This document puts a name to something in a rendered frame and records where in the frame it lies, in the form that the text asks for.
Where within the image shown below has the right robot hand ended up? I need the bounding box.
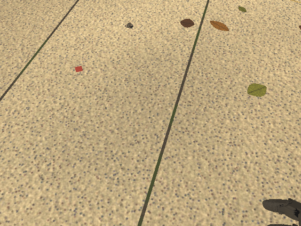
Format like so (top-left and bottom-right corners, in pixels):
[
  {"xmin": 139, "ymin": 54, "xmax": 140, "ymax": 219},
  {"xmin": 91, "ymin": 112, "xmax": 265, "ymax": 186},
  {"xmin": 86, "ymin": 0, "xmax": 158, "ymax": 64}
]
[{"xmin": 262, "ymin": 198, "xmax": 301, "ymax": 226}]

